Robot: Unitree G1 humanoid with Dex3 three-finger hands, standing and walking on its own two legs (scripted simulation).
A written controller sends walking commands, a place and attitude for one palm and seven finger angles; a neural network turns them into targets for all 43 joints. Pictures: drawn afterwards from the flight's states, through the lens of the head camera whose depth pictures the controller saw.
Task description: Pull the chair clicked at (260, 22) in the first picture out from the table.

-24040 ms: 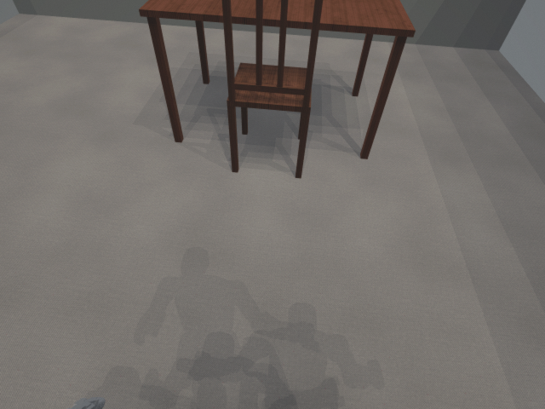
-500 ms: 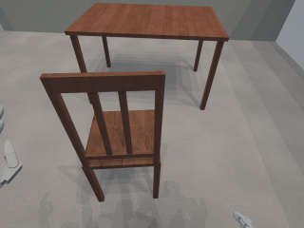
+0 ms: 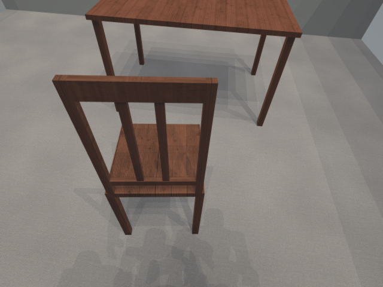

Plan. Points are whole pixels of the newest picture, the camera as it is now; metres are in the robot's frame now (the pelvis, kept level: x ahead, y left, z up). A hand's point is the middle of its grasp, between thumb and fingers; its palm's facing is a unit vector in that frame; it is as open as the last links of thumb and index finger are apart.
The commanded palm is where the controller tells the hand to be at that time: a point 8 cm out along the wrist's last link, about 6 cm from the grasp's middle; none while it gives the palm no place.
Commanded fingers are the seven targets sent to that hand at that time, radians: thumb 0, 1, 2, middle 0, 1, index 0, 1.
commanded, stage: let the arm hang, fingers relaxed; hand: left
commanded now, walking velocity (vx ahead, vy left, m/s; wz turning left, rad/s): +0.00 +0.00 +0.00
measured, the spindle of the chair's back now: (132, 147) +0.50 +0.21 -0.07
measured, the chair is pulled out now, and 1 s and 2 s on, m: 0.69 0.69 0.69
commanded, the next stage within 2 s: look to check the result in 0.66 s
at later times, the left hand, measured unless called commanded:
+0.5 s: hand out of the picture -0.03 +0.14 -0.17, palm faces +0.03 -0.99 -0.15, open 7.4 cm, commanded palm none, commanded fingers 0.00 0.90 0.90 -0.20 -0.30 -0.20 -0.30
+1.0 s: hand out of the picture -0.02 +0.15 -0.18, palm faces +0.03 -0.99 -0.17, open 7.4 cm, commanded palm none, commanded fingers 0.00 0.90 0.90 -0.20 -0.30 -0.20 -0.30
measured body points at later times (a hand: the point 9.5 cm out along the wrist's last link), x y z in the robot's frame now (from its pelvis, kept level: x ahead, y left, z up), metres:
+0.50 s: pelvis -0.01 -0.01 +0.00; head -0.01 -0.01 +0.45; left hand -0.03 +0.19 -0.16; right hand -0.05 -0.20 -0.17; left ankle +0.02 +0.11 -0.74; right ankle +0.00 -0.11 -0.74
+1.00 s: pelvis -0.01 -0.01 +0.00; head +0.00 -0.01 +0.45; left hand -0.03 +0.20 -0.16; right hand -0.04 -0.21 -0.16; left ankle +0.02 +0.11 -0.74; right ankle +0.00 -0.11 -0.74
